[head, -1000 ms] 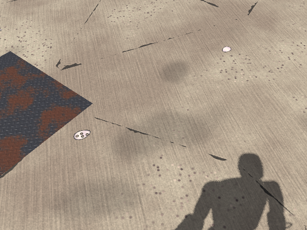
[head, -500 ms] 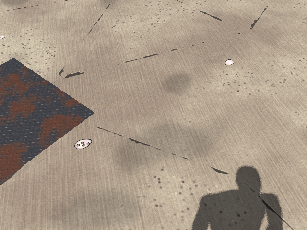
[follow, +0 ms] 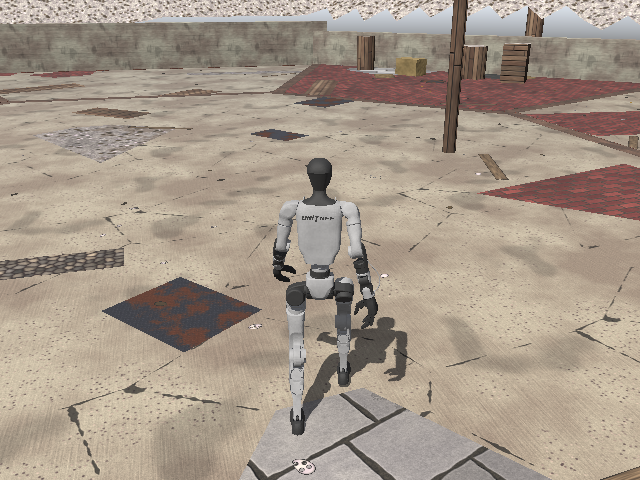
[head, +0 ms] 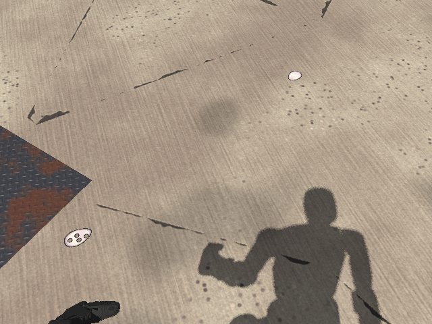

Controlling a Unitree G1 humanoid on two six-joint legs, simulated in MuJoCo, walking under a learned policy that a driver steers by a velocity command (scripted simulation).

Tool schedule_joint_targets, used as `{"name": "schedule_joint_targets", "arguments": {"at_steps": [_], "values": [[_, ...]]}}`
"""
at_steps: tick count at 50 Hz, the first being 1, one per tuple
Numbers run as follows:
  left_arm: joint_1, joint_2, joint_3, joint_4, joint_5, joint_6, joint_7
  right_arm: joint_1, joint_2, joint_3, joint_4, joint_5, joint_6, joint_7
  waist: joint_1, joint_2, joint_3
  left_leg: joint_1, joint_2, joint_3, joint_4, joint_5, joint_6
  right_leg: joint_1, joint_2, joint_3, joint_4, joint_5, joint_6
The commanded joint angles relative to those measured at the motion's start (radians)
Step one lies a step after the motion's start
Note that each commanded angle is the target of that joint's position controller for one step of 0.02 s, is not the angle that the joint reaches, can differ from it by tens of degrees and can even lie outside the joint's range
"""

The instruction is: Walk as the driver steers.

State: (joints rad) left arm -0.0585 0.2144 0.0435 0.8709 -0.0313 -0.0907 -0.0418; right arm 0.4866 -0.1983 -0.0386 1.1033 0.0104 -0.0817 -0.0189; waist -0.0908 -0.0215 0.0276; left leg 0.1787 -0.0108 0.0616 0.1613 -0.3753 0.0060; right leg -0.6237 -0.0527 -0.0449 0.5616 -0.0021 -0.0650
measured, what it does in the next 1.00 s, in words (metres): walks ahead, turning left: right foot, then left foot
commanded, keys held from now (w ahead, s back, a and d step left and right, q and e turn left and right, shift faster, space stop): w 0.02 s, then w+q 0.98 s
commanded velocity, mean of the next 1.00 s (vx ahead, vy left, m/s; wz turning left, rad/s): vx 0.49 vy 0.00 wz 0.45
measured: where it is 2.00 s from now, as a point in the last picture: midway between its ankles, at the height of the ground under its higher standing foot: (116, 174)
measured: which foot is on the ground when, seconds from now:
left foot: down 0.00-0.06, up 0.08-0.62, down 0.64-1.00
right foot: up 0.00-0.04, down 0.06-0.64, up 0.66-1.00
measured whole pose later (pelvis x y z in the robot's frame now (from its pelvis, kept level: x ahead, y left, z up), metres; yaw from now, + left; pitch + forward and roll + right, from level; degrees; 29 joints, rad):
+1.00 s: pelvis +0.56 +0.09 +0.02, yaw +29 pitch +3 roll +0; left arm 0.00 0.27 0.06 0.77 0.00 -0.11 0.00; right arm 0.32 -0.26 -0.09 0.80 0.02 -0.06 -0.01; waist -0.07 -0.04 0.02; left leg -0.13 -0.10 -0.13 0.36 -0.27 0.08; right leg -0.64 -0.07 0.09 0.57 0.04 0.04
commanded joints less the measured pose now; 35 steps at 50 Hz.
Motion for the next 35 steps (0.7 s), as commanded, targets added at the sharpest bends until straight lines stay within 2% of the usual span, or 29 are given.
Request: {"name": "schedule_joint_targets", "arguments": {"at_steps": [1, 2, 3, 4, 5, 6, 7, 8, 9, 10, 11, 13, 15, 17, 20, 23, 25, 26, 28, 29, 30, 31, 32, 33, 34, 35], "values": [[0.045, 0.135, 0.043, -0.047, -0.001, -0.018, -0.006, -0.009, -0.189, -0.042, -0.035, -0.002, 0.007, -0.005, 0.133, 0.15, 0.002, -0.059, 0.272, -0.062, 0.169, 0.934, 0.13, 0.191, 0.064, -0.036, -0.011, -0.06, -0.052], [0.215, 0.176, 0.068, 0.002, -0.003, -0.015, 0.001, -0.022, -0.176, -0.037, -0.043, -0.005, 0.015, -0.003, 0.217, 0.15, -0.093, -0.122, 0.232, -0.042, 0.368, 1.028, 0.105, 0.419, 0.094, -0.049, -0.017, -0.066, -0.079], [0.407, 0.238, 0.09, 0.043, 0.007, -0.012, 0.013, -0.039, -0.151, -0.023, -0.069, -0.014, 0.016, 0.002, 0.292, 0.098, -0.221, -0.362, 0.185, -0.033, 0.666, 0.792, 0.074, 0.749, -0.054, 0.122, 0.011, -0.105, -0.133], [0.505, 0.315, 0.102, 0.07, 0.031, -0.011, 0.013, 0.102, 0.012, 0.019, -0.081, -0.003, -0.002, 0.014, 0.205, -0.181, -0.418, -0.732, -0.017, -0.053, 1.074, 0.045, 0.013, 1.084, -0.344, 0.65, -0.124, -0.378, -0.292], [0.488, 0.228, 0.075, 0.069, 0.029, -0.012, 0.012, 0.043, -0.059, 0.003, -0.071, 0.028, -0.031, 0.019, 0.235, -0.163, -0.431, -0.826, -0.024, -0.221, 1.23, -0.166, 0.034, 1.042, -0.359, 0.828, -0.279, -0.462, -0.274], [0.378, 0.18, 0.059, 0.059, 0.021, -0.018, 0.014, -0.062, -0.127, -0.02, -0.113, 0.055, -0.043, 0.017, 0.208, -0.138, -0.244, -0.914, 0.032, -0.2, 1.27, -0.108, 0.05, 0.89, -0.336, 0.648, -0.294, -0.421, -0.212], [0.285, 0.138, 0.045, 0.039, 0.021, -0.026, 0.014, -0.123, -0.142, -0.024, -0.131, 0.051, -0.045, 0.007, 0.173, -0.048, -0.153, -0.88, 0.094, -0.176, 1.227, -0.008, 0.059, 0.714, -0.305, 0.491, -0.315, -0.313, -0.175], [0.228, 0.107, 0.037, 0.042, 0.03, -0.035, 0.008, -0.146, -0.134, -0.034, -0.133, 0.035, -0.036, -0.004, 0.135, -0.009, -0.096, -0.822, 0.13, -0.167, 1.165, 0.056, 0.062, 0.565, -0.269, 0.375, -0.347, -0.224, -0.145], [0.202, 0.08, 0.029, 0.05, 0.043, -0.042, 0.005, -0.109, -0.114, -0.041, -0.124, 0.027, -0.017, -0.008, 0.093, -0.029, -0.077, -0.749, 0.161, -0.177, 1.123, 0.094, 0.069, 0.474, -0.234, 0.28, -0.378, -0.191, -0.123], [0.202, 0.071, 0.029, 0.063, 0.047, -0.043, 0.004, -0.081, -0.084, -0.041, -0.117, 0.029, 0.001, -0.007, 0.075, -0.055, -0.062, -0.707, 0.171, -0.178, 1.098, 0.1, 0.073, 0.419, -0.218, 0.227, -0.402, -0.178, -0.122], [0.209, 0.074, 0.031, 0.072, 0.045, -0.045, 0.007, -0.071, -0.065, -0.041, -0.117, 0.033, 0.016, -0.008, 0.064, -0.056, -0.041, -0.703, 0.177, -0.176, 1.073, 0.099, 0.074, 0.387, -0.209, 0.177, -0.425, -0.16, -0.124], [0.223, 0.1, 0.036, 0.087, 0.045, -0.048, 0.019, -0.128, -0.075, -0.049, -0.145, 0.029, 0.035, -0.011, 0.057, -0.05, 0.004, -0.766, 0.18, -0.178, 1.021, 0.159, 0.067, 0.365, -0.199, 0.102, -0.46, -0.123, -0.125], [0.251, 0.122, 0.042, 0.094, 0.049, -0.046, 0.035, -0.2, -0.088, -0.055, -0.177, 0.019, 0.038, -0.008, 0.066, -0.03, 0.027, -0.858, 0.178, -0.196, 0.94, 0.259, 0.054, 0.401, -0.202, 0.054, -0.471, -0.082, -0.124], [0.28, 0.134, 0.043, 0.098, 0.052, -0.041, 0.049, -0.251, -0.088, -0.057, -0.197, 0.015, 0.03, 0.004, 0.077, -0.019, 0.033, -0.905, 0.164, -0.194, 0.838, 0.363, 0.044, 0.448, -0.197, 0.005, -0.471, -0.04, -0.116], [0.312, 0.152, 0.044, 0.093, 0.047, -0.035, 0.063, -0.353, -0.076, -0.049, -0.234, 0.011, 0.022, 0.026, 0.108, -0.006, 0.049, -0.9, 0.149, -0.123, 0.673, 0.468, 0.039, 0.494, -0.186, -0.077, -0.474, 0.003, -0.094], [0.389, 0.168, 0.049, 0.105, 0.038, -0.019, 0.07, -0.469, -0.057, -0.034, -0.286, 0.009, 0.02, 0.048, 0.154, 0.013, 0.083, -0.943, 0.139, -0.07, 0.564, 0.462, 0.047, 0.606, -0.212, -0.121, -0.448, 0.05, -0.088], [0.424, 0.179, 0.055, 0.11, 0.031, -0.003, 0.07, -0.521, -0.053, -0.028, -0.323, 0.011, 0.02, 0.063, 0.17, 0.011, 0.095, -0.974, 0.127, -0.036, 0.519, 0.401, 0.059, 0.696, -0.235, -0.142, -0.402, 0.114, -0.086], [0.428, 0.186, 0.058, 0.108, 0.027, 0.006, 0.07, -0.535, -0.056, -0.028, -0.34, 0.013, 0.021, 0.07, 0.168, 0.003, 0.095, -0.969, 0.115, -0.016, 0.503, 0.355, 0.068, 0.728, -0.245, -0.153, -0.372, 0.175, -0.082], [0.399, 0.213, 0.066, 0.09, 0.021, 0.018, 0.074, -0.515, -0.084, -0.038, -0.364, 0.016, 0.023, 0.082, 0.13, -0.037, 0.054, -0.861, 0.06, 0.045, 0.484, 0.255, 0.099, 0.752, -0.251, -0.187, -0.268, 0.487, -0.062], [0.384, 0.23, 0.07, 0.08, 0.018, 0.025, 0.077, -0.467, -0.11, -0.051, -0.366, 0.018, 0.025, 0.085, 0.094, -0.065, 0.009, -0.771, 0.019, 0.075, 0.492, 0.202, 0.12, 0.756, -0.251, -0.199, -0.176, 0.675, -0.051], [0.365, 0.244, 0.073, 0.07, 0.017, 0.033, 0.079, -0.363, -0.152, -0.072, -0.35, 0.022, 0.026, 0.085, 0.031, -0.083, -0.054, -0.631, -0.026, 0.093, 0.481, 0.172, 0.147, 0.739, -0.241, -0.209, -0.022, 0.797, -0.037], [0.342, 0.244, 0.07, 0.058, 0.011, 0.036, 0.079, -0.198, -0.215, -0.107, -0.313, 0.025, 0.026, 0.074, -0.059, -0.067, -0.142, -0.38, -0.064, 0.078, 0.395, 0.247, 0.189, 0.642, -0.202, -0.227, 0.201, 0.735, -0.001], [0.354, 0.204, 0.055, 0.031, 0.033, 0.023, 0.077, -0.068, -0.318, -0.14, -0.286, 0.019, 0.037, 0.048, -0.089, 0.075, -0.238, -0.073, 0.105, -0.201, 0.376, 0.238, 0.253, 0.364, -0.149, -0.225, 0.529, 0.298, 0.047], [0.426, 0.056, 0.011, -0.031, 0.037, -0.019, 0.057, -0.11, -0.395, -0.145, -0.313, 0.013, 0.027, 0.048, 0.037, 0.286, -0.351, 0.226, 0.354, -0.84, 0.215, 0.116, 0.476, -0.061, 0.095, -0.054, 0.883, -0.56, 0.105], [0.291, 0.153, 0.029, -0.059, -0.007, -0.068, 0.04, -0.057, -0.297, -0.115, -0.314, -0.004, 0.022, 0.05, -0.039, 0.152, -0.389, 0.26, 0.352, -0.878, 0.115, 0.1, 0.436, -0.184, 0.065, 0.143, 0.929, -0.546, 0.069], [0.226, 0.169, 0.033, -0.079, -0.032, -0.084, 0.033, -0.096, -0.234, -0.1, -0.311, -0.007, 0.012, 0.047, -0.03, 0.124, -0.257, 0.166, 0.318, -0.698, 0.13, 0.178, 0.381, -0.246, 0.014, 0.138, 0.879, -0.465, 0.038]]}}
Velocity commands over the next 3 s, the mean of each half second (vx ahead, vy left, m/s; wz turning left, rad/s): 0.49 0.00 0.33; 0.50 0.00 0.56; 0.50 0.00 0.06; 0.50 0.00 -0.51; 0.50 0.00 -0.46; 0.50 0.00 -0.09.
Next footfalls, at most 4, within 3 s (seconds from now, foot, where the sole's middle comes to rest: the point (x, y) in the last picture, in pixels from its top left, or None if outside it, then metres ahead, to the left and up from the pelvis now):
0.06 right None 0.23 -0.12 -0.76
0.64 left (156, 314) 0.50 0.15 -0.76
1.10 right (172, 213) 0.85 0.10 -0.76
1.56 left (83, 207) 0.90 0.41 -0.76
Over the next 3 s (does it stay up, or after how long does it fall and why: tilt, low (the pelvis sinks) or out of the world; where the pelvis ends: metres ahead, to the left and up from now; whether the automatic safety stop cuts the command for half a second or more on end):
stays up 1.59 0.32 0.01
